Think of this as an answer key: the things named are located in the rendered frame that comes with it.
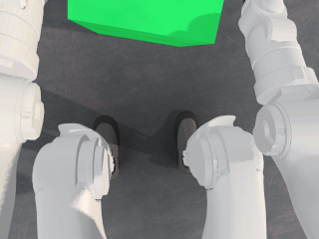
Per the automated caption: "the robot left forearm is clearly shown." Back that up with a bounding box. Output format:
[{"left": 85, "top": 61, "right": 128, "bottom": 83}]
[{"left": 0, "top": 0, "right": 48, "bottom": 82}]

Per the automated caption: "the robot thigh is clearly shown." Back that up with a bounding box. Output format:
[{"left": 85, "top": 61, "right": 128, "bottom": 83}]
[
  {"left": 35, "top": 134, "right": 111, "bottom": 239},
  {"left": 192, "top": 126, "right": 267, "bottom": 239}
]

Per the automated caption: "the robot left thigh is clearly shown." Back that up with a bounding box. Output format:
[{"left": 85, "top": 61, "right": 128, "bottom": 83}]
[{"left": 35, "top": 134, "right": 111, "bottom": 239}]

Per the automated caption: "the robot right forearm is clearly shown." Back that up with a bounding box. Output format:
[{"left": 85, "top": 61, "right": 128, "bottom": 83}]
[{"left": 238, "top": 0, "right": 319, "bottom": 106}]

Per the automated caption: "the robot right thigh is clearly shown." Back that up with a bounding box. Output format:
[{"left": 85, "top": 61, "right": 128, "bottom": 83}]
[{"left": 192, "top": 126, "right": 267, "bottom": 239}]

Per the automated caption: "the left robot upper arm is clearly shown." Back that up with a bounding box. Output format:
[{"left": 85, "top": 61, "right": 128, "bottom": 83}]
[{"left": 0, "top": 74, "right": 45, "bottom": 239}]

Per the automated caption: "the carton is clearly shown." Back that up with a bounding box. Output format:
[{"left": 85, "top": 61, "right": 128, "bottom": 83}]
[{"left": 67, "top": 0, "right": 224, "bottom": 47}]

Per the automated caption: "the right robot upper arm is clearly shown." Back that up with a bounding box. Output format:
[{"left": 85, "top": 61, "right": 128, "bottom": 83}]
[{"left": 252, "top": 99, "right": 319, "bottom": 239}]

